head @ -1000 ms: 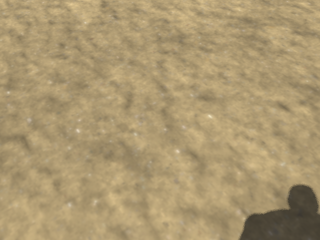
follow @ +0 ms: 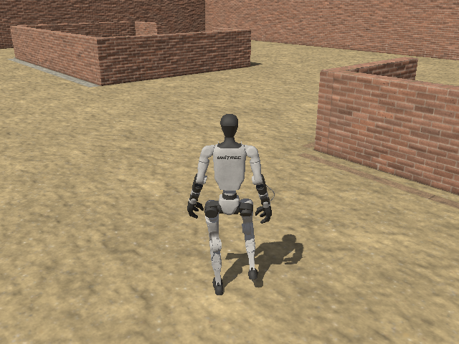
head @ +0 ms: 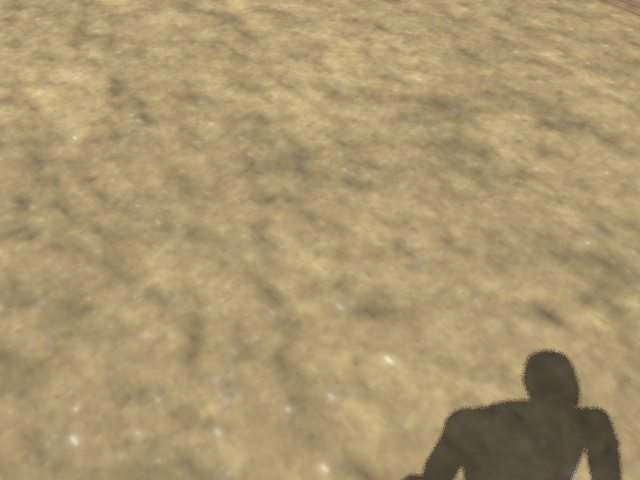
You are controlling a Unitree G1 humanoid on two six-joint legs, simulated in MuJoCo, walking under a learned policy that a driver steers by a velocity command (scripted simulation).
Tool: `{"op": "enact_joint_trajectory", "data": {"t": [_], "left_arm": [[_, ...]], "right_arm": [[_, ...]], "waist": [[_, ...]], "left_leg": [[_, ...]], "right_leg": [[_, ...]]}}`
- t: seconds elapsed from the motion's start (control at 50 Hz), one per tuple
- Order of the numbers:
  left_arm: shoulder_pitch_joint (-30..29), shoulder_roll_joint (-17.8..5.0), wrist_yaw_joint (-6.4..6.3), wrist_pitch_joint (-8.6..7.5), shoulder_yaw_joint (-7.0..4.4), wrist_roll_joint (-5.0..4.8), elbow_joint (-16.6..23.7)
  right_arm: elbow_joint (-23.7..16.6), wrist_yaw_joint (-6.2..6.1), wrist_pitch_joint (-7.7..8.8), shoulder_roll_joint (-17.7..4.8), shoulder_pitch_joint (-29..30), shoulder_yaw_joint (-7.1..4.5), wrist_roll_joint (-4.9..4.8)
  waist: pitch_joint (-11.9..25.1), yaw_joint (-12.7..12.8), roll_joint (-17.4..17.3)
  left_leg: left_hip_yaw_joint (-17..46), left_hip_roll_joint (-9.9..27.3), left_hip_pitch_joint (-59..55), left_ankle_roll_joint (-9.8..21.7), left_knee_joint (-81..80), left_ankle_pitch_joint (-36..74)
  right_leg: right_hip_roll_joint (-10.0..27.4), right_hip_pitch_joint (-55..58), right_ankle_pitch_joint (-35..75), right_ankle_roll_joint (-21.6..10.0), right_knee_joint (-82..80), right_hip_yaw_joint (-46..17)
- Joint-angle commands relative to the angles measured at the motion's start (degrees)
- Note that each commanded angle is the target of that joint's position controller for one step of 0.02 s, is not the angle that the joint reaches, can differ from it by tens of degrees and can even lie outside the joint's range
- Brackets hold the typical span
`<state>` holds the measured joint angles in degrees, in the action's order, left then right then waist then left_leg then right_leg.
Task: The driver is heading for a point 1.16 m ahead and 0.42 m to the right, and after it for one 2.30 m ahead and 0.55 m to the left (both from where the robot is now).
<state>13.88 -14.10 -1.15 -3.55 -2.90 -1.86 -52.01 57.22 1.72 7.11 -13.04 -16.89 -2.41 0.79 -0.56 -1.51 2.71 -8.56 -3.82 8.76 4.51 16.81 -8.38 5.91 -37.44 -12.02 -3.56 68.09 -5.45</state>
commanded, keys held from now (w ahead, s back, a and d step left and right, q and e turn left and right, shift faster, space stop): w+e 0.72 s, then w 0.28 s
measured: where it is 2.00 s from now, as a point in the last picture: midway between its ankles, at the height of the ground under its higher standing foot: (436, 377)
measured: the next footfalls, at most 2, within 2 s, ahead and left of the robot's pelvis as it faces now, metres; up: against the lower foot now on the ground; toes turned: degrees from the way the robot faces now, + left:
right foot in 0.34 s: +0.33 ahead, -0.18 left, +0.00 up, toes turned -14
left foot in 0.82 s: +0.67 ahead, -0.09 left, +0.00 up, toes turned -29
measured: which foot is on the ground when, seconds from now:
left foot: down 0.00-0.34, up 0.36-0.80, down 0.82-1.00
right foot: up 0.00-0.32, down 0.34-0.84, up 0.86-1.00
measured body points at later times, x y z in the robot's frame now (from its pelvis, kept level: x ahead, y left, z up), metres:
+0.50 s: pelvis +0.27 -0.10 -0.01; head +0.30 -0.12 +0.44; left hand +0.44 +0.13 -0.12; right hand +0.32 -0.39 -0.13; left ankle +0.27 +0.08 -0.65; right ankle +0.29 -0.17 -0.74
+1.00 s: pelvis +0.56 -0.14 +0.00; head +0.58 -0.14 +0.45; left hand +0.78 +0.04 -0.12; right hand +0.51 -0.43 -0.11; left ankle +0.63 -0.07 -0.74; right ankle +0.44 -0.24 -0.65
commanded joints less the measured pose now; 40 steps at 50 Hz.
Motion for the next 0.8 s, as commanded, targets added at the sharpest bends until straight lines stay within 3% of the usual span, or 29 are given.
{"op": "enact_joint_trajectory", "data": {"t": [0.02,0.12,0.22,0.24,0.28,0.3,0.32,0.34,0.36,0.38,0.4,0.42,0.44,0.46,0.5,0.54,0.64,0.72,0.78,0.8], "left_arm": [[3.6,-1.9,-0.05,0.56,-0.83,0.52,2.3],[-6.2,-0.9,1.69,-0.48,-0.41,0.75,5.9],[-14.8,-0.1,3.82,-0.45,0.28,0.6,11.0],[-15.2,-0.4,4.21,-0.41,0.2,0.51,11.9],[-12.8,-2.1,4.78,-0.25,-0.6,0.44,13.0],[-8.2,-3.7,4.88,-0.15,-1.56,0.35,12.4],[0.5,-6.5,4.73,-0.15,-3.24,0.2,10.5],[10.9,-12.0,3.59,0.17,-5.72,0.23,8.0],[11.4,-19.2,2.91,0.1,-6.9,0.19,8.1],[14.0,-15.3,2.88,-0.52,-5.66,1.04,9.4],[12.0,-11.5,2.87,-1.03,-4.64,1.68,8.9],[7.3,-9.3,2.81,-1.23,-3.96,1.15,9.9],[2.2,-7.2,2.87,-1.16,-3.25,1.07,11.4],[-0.4,-5.8,2.76,-1.2,-2.66,1.55,12.5],[-1.0,-6.5,2.48,-1.43,-2.71,1.32,13.0],[0.9,-8.5,1.7,-1.63,-3.22,1.04,12.7],[5.5,-9.5,0.53,-0.96,-3.56,0.61,12.0],[8.2,-9.5,0.37,-0.58,-3.6,0.22,11.1],[7.7,-9.0,-0.18,-0.04,-3.46,0.73,10.8],[7.0,-8.5,-0.17,0.19,-3.25,0.86,10.9]], "right_arm": [[-2.8,-1.04,1.06,-6.1,3.4,-0.93,0.36],[-2.3,-2.5,0.08,-8.5,-0.4,-1.1,-0.05],[-1.2,-2.83,-1.88,-10.2,-5.1,-1.62,-1.03],[-1.3,-2.82,-2.31,-10.7,-5.0,-1.81,-1.24],[-2.3,-2.95,-2.98,-12.1,-2.9,-2.26,-1.41],[-2.9,-3.15,-3.41,-12.8,-1.7,-2.49,-1.39],[-3.7,-3.33,-3.87,-12.9,-0.1,-2.48,-1.51],[-5.0,-3.41,-3.62,-12.0,-0.2,-2.04,-1.13],[-8.2,-2.12,-1.7,-2.4,-6.1,0.86,0.69],[-9.6,-1.24,1.36,-7.0,-0.9,0.16,-1.67],[-11.7,-0.91,2.67,-9.7,5.7,-0.76,-3.77],[-12.2,-1.17,3.11,-9.1,6.9,-0.49,-3.15],[-11.5,-1.62,2.76,-9.2,6.5,-0.91,-1.95],[-11.4,-1.69,1.82,-9.6,4.8,-1.44,-1.53],[-12.2,-1.59,0.09,-8.4,4.0,-1.68,-0.69],[-13.7,-1.93,-0.71,-7.2,6.9,-1.49,0.15],[-17.4,-1.69,-0.42,-5.2,18.2,-0.64,-0.38],[-19.7,-0.91,0.35,-7.4,22.0,-1.19,-1.12],[-19.2,-0.22,1.32,-8.9,19.1,-1.81,-0.97],[-18.2,-0.29,1.6,-9.4,15.5,-2.24,-0.73]], "waist": [[-2.8,3.0,-5.2],[-3.4,-0.4,-4.0],[-5.9,-3.5,-4.0],[-5.9,-3.1,-4.5],[-3.3,-0.5,-6.8],[-0.1,2.4,-8.1],[4.7,7.3,-7.5],[10.3,11.7,-3.1],[15.5,5.0,12.9],[23.9,8.3,7.7],[15.7,9.0,5.3],[10.8,6.4,0.4],[7.5,3.5,-2.8],[6.3,1.2,-2.2],[4.7,-0.4,-2.4],[3.0,-0.2,-2.3],[0.8,4.0,1.7],[0.6,5.3,3.0],[1.3,3.8,4.7],[2.5,1.8,5.1]], "left_leg": [[9.1,17.4,4.7,7.9,-12.0,6.3],[3.3,17.6,-2.9,5.9,-11.0,9.5],[0.5,20.6,-13.1,4.9,-6.8,11.9],[-0.1,21.2,-14.5,4.4,-5.1,14.9],[-2.4,21.2,-14.9,3.0,1.6,32.8],[-3.7,20.8,-14.2,2.2,8.9,43.5],[-5.3,18.8,-11.2,0.6,20.7,48.3],[-5.4,16.1,2.1,-2.1,38.1,35.7],[-1.6,4.6,29.3,-5.6,59.8,-18.8],[12.5,2.1,36.0,-4.5,67.1,-24.3],[13.8,5.3,41.7,-2.7,66.5,-19.0],[13.6,8.0,39.9,-1.8,61.6,-13.6],[13.3,10.0,35.2,-2.2,56.8,-10.8],[13.7,11.4,30.6,-2.6,53.5,-9.2],[12.8,11.3,27.3,-4.4,48.7,-7.7],[11.6,10.3,27.8,-6.3,42.2,-3.4],[10.6,5.8,24.6,-6.9,19.4,12.7],[12.3,4.5,22.4,-5.8,12.7,12.7],[11.9,4.7,19.2,-3.5,10.8,7.5],[10.3,3.9,14.4,-2.3,8.9,6.6]], "right_leg": [[2.5,-3.1,7.5,0.9,-3.4,-3.1],[1.6,-5.7,17.6,1.3,-19.7,1.2],[0.7,-8.4,11.3,0.0,-28.2,6.2],[0.1,-7.7,8.3,-0.7,-29.1,7.3],[-3.2,-0.2,2.4,-2.7,-30.4,11.0],[-5.9,6.8,0.4,-4.0,-30.6,12.8],[-9.1,18.8,3.1,-6.0,-34.4,13.8],[-5.8,37.1,4.2,-9.2,-36.9,5.0],[10.3,57.8,-1.3,-19.7,-41.0,-27.5],[14.8,62.3,-5.1,-22.6,-51.2,-43.9],[12.5,58.4,0.1,-18.6,-51.4,-34.7],[10.0,49.5,5.4,-16.2,-50.9,-26.2],[7.6,40.1,11.4,-14.3,-51.6,-19.8],[5.8,34.1,14.7,-13.5,-53.0,-16.3],[4.0,28.1,18.8,-13.8,-54.9,-13.4],[2.6,25.0,21.9,-13.8,-55.8,-10.3],[-1.1,23.4,13.6,-9.8,-54.5,-7.7],[1.3,27.7,8.8,-8.6,-50.7,-13.3],[3.7,32.5,11.5,-7.7,-46.3,-16.2],[2.6,32.8,16.5,-6.9,-43.3,-15.7]]}}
